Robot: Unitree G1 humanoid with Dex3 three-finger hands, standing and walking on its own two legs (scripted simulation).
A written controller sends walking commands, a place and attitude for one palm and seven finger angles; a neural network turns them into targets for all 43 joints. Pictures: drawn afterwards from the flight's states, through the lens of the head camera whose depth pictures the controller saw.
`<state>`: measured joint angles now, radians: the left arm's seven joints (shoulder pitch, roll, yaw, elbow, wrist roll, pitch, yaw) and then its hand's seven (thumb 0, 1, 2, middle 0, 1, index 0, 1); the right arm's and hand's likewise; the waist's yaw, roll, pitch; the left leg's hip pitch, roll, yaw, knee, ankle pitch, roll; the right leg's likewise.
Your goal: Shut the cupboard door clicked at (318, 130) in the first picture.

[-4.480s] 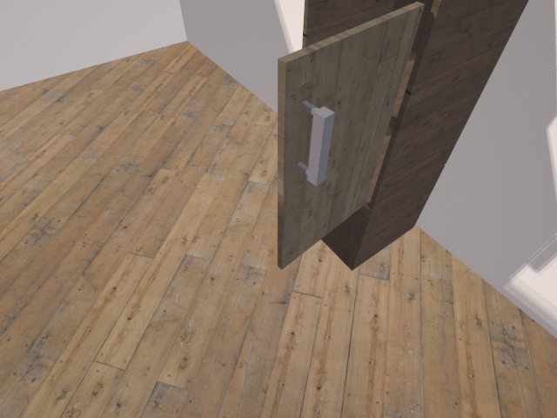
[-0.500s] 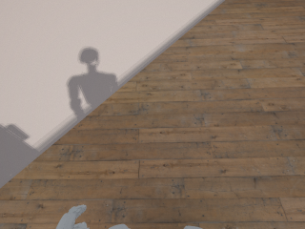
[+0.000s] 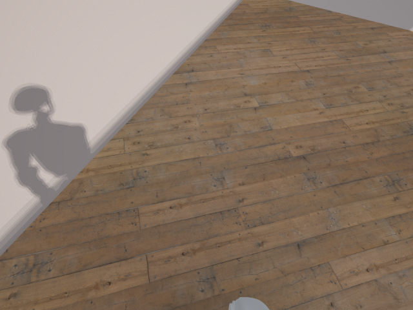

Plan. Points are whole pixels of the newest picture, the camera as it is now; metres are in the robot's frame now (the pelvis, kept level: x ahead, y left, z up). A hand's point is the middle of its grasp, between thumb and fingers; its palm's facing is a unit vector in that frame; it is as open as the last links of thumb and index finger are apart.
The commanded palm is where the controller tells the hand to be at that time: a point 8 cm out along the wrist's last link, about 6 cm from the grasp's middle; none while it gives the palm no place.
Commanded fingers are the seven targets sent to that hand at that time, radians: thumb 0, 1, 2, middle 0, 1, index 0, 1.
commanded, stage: walk around to get in front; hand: left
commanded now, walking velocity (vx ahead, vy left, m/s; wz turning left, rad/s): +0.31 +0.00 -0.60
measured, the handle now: out of the picture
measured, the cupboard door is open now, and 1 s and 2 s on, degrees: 96 96 96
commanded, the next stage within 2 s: walk to a spot facing it in 1.16 s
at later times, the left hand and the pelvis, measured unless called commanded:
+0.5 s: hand (192, 223) +0.34 +0.05 -0.16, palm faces -0.26 -0.94 -0.22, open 7.2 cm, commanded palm none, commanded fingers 0.00 0.90 0.90 -0.20 -0.30 -0.20 -0.30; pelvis +0.19 -0.10 +0.00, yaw -15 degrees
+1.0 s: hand (206, 182) +0.48 +0.02 -0.18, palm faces -0.31 -0.94 -0.13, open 7.4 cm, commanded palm none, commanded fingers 0.00 0.90 0.90 -0.20 -0.30 -0.20 -0.30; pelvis +0.46 -0.14 -0.01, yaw -24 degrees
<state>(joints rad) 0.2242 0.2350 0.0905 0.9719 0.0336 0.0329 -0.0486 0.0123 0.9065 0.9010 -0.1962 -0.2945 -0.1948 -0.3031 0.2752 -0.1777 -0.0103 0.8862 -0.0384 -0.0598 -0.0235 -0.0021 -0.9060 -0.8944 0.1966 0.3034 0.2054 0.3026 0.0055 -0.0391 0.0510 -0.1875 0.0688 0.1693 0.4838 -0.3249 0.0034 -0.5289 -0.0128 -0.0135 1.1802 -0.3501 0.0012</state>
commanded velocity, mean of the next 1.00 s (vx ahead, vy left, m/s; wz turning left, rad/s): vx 0.36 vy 0.00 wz -0.31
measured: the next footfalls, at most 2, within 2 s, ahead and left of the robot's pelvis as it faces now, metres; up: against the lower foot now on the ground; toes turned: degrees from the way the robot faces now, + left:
right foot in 0.30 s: +0.22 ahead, -0.16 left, +0.00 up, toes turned -19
left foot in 0.86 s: +0.55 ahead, -0.09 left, +0.00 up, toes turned -14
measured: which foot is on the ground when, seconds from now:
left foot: down 0.00-0.30, up 0.32-0.84, down 0.86-1.00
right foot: up 0.00-0.28, down 0.30-0.86, up 0.88-1.00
